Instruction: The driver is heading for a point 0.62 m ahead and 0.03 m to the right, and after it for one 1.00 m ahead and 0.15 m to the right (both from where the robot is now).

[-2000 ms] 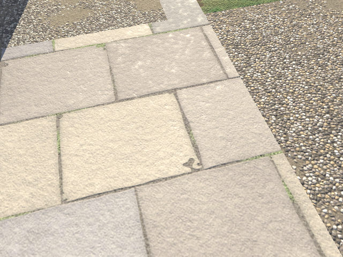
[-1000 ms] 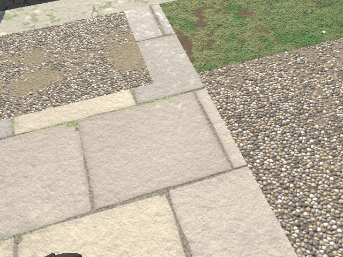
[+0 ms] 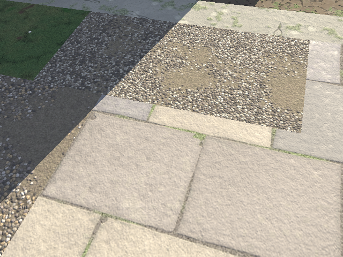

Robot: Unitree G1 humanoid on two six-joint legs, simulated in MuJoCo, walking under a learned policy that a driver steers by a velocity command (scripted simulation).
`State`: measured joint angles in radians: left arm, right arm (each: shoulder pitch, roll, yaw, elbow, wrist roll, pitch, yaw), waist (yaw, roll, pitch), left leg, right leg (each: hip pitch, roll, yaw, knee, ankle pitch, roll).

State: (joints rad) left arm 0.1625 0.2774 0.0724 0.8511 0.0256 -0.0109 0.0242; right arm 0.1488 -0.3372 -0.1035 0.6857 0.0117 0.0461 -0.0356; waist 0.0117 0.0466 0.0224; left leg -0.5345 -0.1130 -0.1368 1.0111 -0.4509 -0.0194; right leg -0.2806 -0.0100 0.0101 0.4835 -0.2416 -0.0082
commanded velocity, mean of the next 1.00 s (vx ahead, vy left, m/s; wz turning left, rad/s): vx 0.25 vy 0.00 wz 0.12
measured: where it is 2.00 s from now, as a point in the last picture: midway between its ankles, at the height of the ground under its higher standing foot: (178, 225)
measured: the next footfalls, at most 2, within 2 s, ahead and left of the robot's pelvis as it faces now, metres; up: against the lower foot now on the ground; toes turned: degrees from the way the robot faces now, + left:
left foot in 0.26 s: +0.03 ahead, +0.15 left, +0.00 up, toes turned +2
right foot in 0.64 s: +0.15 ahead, -0.10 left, +0.00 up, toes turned +2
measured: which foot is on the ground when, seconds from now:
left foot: up 0.00-0.24, down 0.26-0.66, up 0.68-1.00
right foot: down 0.00-0.28, up 0.30-0.62, down 0.64-1.00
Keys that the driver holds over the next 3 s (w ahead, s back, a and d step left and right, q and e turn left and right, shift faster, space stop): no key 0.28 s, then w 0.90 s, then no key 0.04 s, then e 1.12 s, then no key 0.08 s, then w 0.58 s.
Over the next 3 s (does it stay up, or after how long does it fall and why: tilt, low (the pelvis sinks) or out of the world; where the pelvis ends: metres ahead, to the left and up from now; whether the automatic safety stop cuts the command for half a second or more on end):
stays up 0.70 -0.03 -0.02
